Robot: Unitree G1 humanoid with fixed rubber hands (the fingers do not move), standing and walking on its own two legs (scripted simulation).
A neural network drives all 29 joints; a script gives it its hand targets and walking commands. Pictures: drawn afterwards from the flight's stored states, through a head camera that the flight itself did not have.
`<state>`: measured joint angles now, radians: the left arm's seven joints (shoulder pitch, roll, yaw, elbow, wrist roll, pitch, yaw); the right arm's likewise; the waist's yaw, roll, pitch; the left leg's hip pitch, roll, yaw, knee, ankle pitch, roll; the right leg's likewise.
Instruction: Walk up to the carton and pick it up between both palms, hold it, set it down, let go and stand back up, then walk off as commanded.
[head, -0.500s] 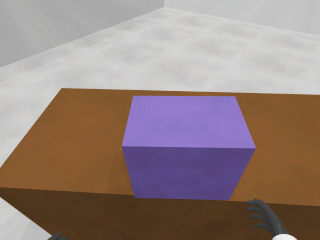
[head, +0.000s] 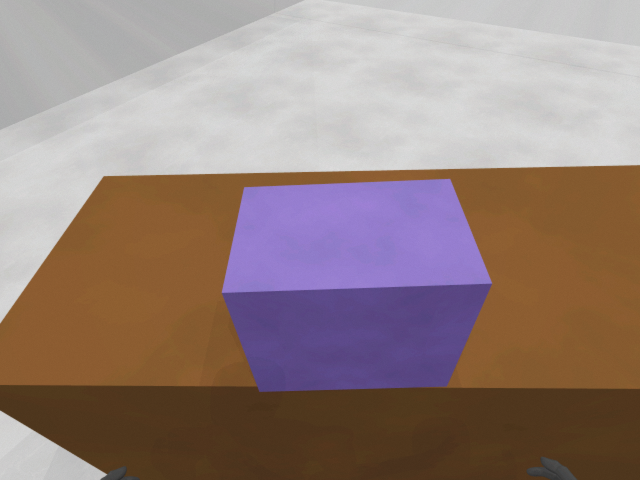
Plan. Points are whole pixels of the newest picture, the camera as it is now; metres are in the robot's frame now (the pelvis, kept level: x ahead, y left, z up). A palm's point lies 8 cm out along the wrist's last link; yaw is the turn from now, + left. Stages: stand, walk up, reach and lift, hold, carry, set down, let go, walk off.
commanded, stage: stand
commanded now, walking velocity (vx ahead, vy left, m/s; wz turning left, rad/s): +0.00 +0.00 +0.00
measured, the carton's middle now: (349, 291) +0.39 -0.04 +0.02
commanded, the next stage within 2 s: walk off in 1.34 s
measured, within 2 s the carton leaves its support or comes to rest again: neither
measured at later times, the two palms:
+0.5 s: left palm out of the picture +0.13 +0.28 -0.08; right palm out of the picture +0.11 -0.32 -0.10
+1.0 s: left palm out of the picture +0.12 +0.29 -0.09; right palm out of the picture +0.11 -0.32 -0.10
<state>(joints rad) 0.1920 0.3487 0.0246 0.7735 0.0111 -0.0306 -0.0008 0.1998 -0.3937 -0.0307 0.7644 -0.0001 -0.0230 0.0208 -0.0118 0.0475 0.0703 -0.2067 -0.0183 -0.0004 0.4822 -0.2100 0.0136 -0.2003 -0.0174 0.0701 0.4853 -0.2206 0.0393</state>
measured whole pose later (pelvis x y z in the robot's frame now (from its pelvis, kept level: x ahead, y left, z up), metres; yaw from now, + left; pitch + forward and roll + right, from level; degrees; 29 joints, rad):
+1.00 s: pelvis +0.03 -0.02 +0.01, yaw +0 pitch -4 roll +0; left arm 0.14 0.35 0.03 1.00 -0.01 -0.02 0.03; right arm 0.15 -0.38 -0.02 1.00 0.01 -0.02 -0.01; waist -0.01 0.03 0.07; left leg -0.11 0.00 -0.01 0.35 -0.18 -0.01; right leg -0.10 0.00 0.06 0.36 -0.19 0.02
